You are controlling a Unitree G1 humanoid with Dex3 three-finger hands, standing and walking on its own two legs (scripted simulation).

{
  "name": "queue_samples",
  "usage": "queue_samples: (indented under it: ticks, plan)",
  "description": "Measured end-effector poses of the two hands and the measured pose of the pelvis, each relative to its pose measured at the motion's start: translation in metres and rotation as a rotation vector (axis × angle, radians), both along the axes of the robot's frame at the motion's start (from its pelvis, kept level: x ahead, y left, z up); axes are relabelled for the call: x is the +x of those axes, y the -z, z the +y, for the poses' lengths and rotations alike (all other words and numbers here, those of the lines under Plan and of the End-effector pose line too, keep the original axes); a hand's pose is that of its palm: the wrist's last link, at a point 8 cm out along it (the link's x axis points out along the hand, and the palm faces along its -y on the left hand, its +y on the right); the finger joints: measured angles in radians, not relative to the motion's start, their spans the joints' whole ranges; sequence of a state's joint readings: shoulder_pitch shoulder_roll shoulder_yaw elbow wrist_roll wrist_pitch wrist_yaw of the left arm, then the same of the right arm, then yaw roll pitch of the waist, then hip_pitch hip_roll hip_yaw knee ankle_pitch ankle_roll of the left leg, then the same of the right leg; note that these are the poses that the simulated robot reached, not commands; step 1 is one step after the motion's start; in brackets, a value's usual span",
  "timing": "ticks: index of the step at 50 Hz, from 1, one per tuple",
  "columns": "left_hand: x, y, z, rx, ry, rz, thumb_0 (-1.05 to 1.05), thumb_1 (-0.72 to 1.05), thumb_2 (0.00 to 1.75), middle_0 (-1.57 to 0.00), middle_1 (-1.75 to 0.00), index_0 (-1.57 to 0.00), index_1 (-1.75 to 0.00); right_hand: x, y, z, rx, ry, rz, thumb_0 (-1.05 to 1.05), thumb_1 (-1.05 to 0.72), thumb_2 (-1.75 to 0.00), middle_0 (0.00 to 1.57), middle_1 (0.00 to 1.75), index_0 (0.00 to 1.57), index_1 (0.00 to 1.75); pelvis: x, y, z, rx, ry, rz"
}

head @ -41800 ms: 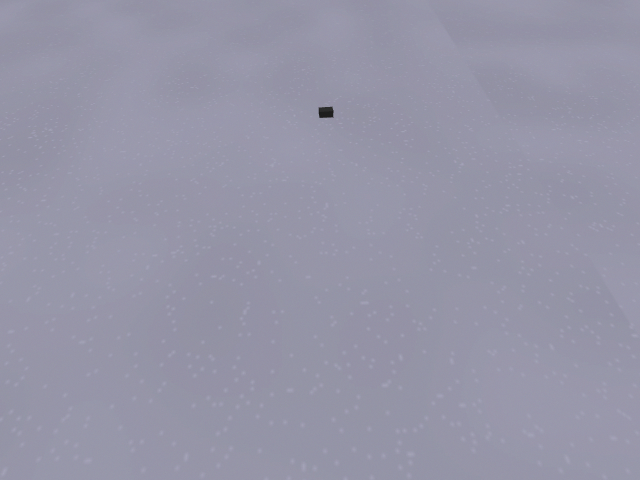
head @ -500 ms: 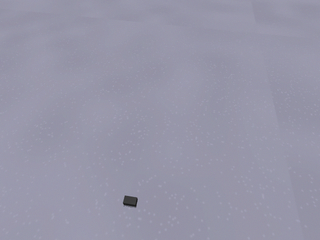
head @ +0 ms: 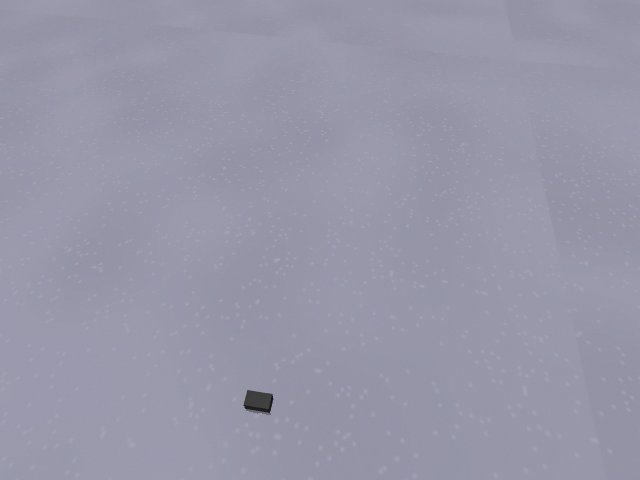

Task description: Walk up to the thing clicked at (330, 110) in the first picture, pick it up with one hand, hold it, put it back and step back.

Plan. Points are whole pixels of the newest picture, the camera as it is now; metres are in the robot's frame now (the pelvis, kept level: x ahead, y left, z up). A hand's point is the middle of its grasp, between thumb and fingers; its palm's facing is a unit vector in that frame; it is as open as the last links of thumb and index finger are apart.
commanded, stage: stand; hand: left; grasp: from above
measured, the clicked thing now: (258, 401) +0.43 +0.21 -0.76
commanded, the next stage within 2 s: step back in 0.44 s
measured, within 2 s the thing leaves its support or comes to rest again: neither
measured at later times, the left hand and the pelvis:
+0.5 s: hand out of the picture +0.09 +0.24 -0.16, palm faces +0.00 -0.94 -0.35, open 7.3 cm; pelvis +0.00 -0.01 +0.00, yaw +0 degrees
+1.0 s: hand out of the picture +0.05 +0.29 -0.18, palm faces -0.10 -0.93 -0.36, open 7.3 cm; pelvis -0.08 +0.04 -0.02, yaw -4 degrees
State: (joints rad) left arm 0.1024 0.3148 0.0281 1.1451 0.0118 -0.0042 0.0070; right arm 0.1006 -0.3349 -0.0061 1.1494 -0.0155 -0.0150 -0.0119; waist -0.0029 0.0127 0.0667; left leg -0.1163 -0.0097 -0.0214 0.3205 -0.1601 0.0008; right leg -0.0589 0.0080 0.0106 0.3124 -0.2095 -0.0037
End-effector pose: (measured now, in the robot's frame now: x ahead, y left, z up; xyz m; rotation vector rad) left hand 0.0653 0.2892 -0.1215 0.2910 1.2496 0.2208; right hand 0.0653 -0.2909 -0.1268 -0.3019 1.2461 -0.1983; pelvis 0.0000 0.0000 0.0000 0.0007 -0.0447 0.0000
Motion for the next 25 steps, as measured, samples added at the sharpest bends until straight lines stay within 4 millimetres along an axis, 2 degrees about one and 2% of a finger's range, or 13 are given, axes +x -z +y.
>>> queue_samples:
  ticks: [22, 25]
  plan:
    - [0.014, -0.003, -0.004, 0.006, 0.021, -0.027, 0.0, 0.91, 0.9, -0.2, -0.3, -0.21, -0.3, 0.007, -0.001, -0.007, -0.001, 0.002, -0.017, 0.0, -0.91, -0.9, 0.2, 0.3, 0.2, 0.3, 0.005, 0.0, -0.005, 0.001, 0.004, 0.001]
    - [0.014, -0.002, -0.001, 0.011, 0.013, -0.031, 0.0, 0.91, 0.9, -0.2, -0.3, -0.21, -0.3, 0.007, 0.0, -0.01, -0.003, 0.01, -0.015, 0.0, -0.91, -0.9, 0.2, 0.3, 0.2, 0.3, -0.001, 0.003, -0.005, -0.004, 0.004, 0.01]
